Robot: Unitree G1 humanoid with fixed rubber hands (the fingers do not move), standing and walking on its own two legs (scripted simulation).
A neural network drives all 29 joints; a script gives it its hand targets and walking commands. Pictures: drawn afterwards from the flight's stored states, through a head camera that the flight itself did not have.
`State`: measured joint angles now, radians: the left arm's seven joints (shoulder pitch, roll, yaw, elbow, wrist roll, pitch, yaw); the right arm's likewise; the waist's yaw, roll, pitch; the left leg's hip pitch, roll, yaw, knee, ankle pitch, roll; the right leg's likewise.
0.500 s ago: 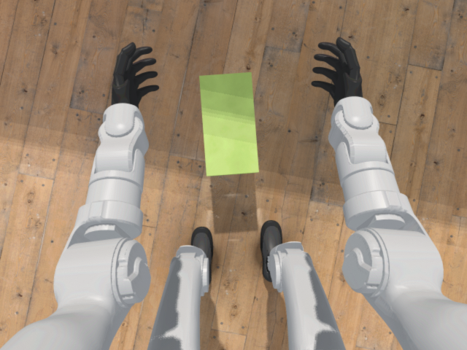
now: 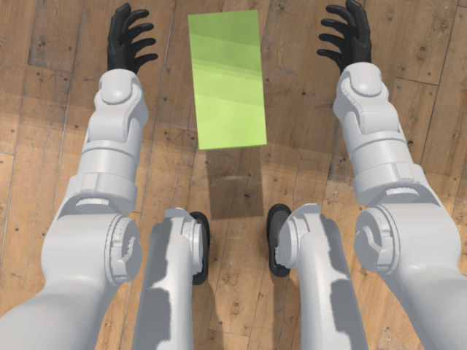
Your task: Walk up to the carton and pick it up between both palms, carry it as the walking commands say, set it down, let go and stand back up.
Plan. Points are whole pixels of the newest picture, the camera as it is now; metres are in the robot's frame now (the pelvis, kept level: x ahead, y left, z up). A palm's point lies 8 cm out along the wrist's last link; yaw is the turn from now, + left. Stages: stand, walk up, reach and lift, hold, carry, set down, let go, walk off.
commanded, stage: reach and lift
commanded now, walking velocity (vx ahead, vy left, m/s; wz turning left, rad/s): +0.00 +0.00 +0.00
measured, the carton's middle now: (228, 89) +0.55 +0.02 -0.43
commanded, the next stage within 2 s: none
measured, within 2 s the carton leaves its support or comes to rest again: neither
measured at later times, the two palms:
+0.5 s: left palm (155, 90) +0.52 +0.16 -0.27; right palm (318, 86) +0.52 -0.16 -0.27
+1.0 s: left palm (163, 97) +0.52 +0.16 -0.35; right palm (309, 91) +0.52 -0.16 -0.35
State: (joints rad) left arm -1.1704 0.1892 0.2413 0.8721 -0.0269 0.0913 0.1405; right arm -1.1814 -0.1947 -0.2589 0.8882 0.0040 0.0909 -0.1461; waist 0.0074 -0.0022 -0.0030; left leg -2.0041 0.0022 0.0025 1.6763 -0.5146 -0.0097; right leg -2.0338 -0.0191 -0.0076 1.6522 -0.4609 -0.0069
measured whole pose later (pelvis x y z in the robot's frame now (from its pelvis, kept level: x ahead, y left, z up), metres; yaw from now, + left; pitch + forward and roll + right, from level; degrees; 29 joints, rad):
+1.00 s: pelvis -0.02 +0.00 -0.16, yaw +0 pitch +35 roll +0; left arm -1.52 0.34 -0.01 1.22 -0.26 -0.01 0.13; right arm -1.56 -0.36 0.00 1.28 0.28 -0.02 -0.12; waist 0.00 0.00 0.44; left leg -2.27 -0.01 0.01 2.25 -0.59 0.00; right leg -2.31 -0.02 0.01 2.22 -0.52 0.00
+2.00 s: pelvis -0.01 +0.00 -0.17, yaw +1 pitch +35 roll +0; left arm -1.51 0.25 0.17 1.17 -0.04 0.13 0.05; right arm -1.57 -0.23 -0.23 1.23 -0.01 0.12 -0.06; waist -0.01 0.01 0.40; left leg -2.28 -0.03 0.01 2.28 -0.62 -0.01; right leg -2.30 -0.01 0.02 2.26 -0.57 0.02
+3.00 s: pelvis -0.02 +0.00 -0.13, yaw +2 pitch +41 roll +0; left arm -1.36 0.09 0.30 0.89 0.09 0.28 0.27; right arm -1.36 -0.05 -0.39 0.83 -0.15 0.28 -0.15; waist -0.04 0.00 0.20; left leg -2.27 -0.07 -0.03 2.13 -0.57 -0.04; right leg -2.28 0.05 0.05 2.12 -0.54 0.05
